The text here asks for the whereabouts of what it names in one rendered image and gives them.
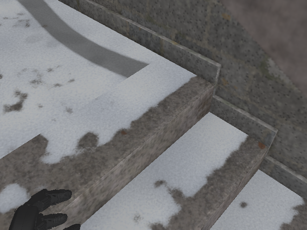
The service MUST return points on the stairs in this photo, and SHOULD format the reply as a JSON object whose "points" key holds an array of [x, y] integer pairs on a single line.
{"points": [[196, 173]]}

